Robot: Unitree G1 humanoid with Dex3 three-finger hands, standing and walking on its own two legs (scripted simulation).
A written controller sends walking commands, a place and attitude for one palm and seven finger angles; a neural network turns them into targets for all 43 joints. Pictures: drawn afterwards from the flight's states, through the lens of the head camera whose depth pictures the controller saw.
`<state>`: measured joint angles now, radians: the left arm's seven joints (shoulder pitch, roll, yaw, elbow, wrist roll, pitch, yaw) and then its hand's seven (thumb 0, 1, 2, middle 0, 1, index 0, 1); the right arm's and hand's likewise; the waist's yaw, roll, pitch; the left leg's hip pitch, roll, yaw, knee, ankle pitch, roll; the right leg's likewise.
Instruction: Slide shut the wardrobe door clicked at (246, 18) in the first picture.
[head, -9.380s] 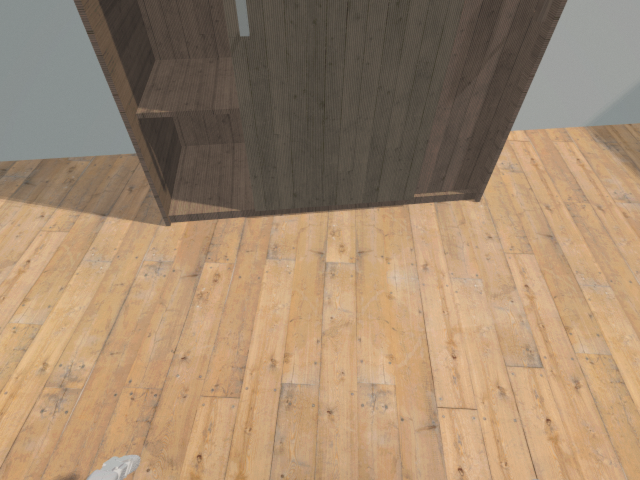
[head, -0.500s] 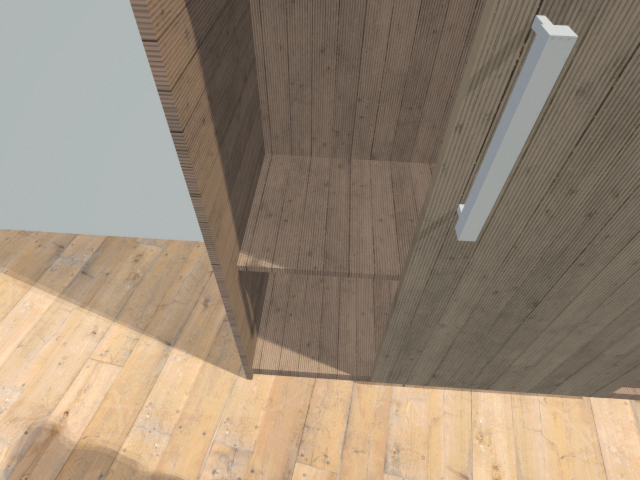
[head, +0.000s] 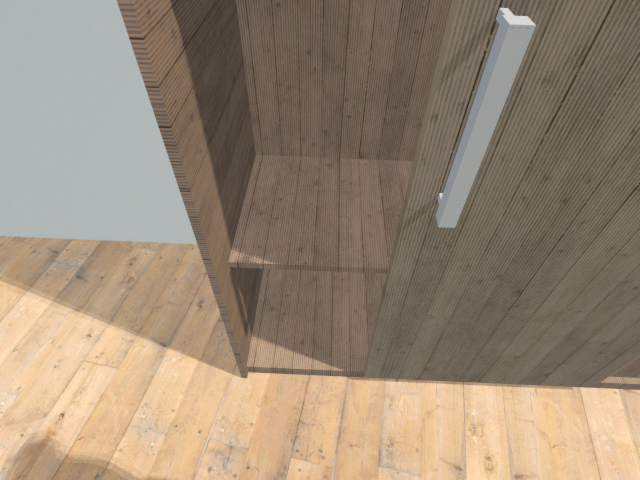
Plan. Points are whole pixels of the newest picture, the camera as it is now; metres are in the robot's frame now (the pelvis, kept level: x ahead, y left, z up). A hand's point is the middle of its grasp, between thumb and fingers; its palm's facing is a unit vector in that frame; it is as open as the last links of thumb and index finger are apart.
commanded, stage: come to a stop and stand still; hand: right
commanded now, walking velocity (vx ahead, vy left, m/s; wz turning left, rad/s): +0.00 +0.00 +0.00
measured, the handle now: (470, 133) +0.52 -0.17 +0.18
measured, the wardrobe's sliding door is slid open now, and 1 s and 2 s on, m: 0.37 0.37 0.37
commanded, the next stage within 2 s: look again from close up in 0.52 s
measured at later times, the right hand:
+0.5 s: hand out of the picture -0.03 -0.19 -0.18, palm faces +0.04 +0.99 -0.15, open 7.4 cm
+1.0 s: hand out of the picture -0.01 -0.18 -0.18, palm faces +0.04 +0.99 -0.12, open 7.4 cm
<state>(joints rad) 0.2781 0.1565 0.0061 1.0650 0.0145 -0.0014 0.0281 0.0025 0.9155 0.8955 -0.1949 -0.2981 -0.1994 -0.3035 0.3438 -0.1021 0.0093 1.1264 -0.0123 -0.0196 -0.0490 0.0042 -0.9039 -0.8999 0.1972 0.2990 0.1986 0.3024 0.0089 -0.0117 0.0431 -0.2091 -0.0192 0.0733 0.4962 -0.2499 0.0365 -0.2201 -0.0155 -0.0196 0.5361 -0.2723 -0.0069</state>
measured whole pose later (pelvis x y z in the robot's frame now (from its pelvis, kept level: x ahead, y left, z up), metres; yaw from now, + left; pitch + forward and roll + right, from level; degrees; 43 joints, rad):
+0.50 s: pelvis -0.01 -0.04 +0.00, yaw +1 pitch -1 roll +0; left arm 0.35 0.11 -0.02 1.11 0.01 -0.01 0.02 0.00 0.91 0.90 -0.20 -0.30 -0.20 -0.30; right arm 0.37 -0.12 0.00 1.10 -0.02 -0.01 -0.04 0.00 -0.91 -0.90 0.19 0.30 0.19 0.30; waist 0.00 0.02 0.00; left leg -0.24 0.05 0.04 0.49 -0.23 -0.02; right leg -0.22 0.05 -0.06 0.48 -0.24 -0.07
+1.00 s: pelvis +0.01 -0.04 +0.00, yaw +1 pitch -1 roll +0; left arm 0.32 0.11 -0.01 1.13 0.01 -0.02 0.03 0.00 0.92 0.90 -0.20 -0.30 -0.20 -0.30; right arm 0.35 -0.10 0.00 1.11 -0.02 -0.01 -0.04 0.00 -0.91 -0.90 0.19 0.30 0.20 0.30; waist 0.00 0.03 0.01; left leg -0.22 0.04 0.03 0.49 -0.25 -0.02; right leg -0.20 0.05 -0.07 0.48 -0.27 -0.07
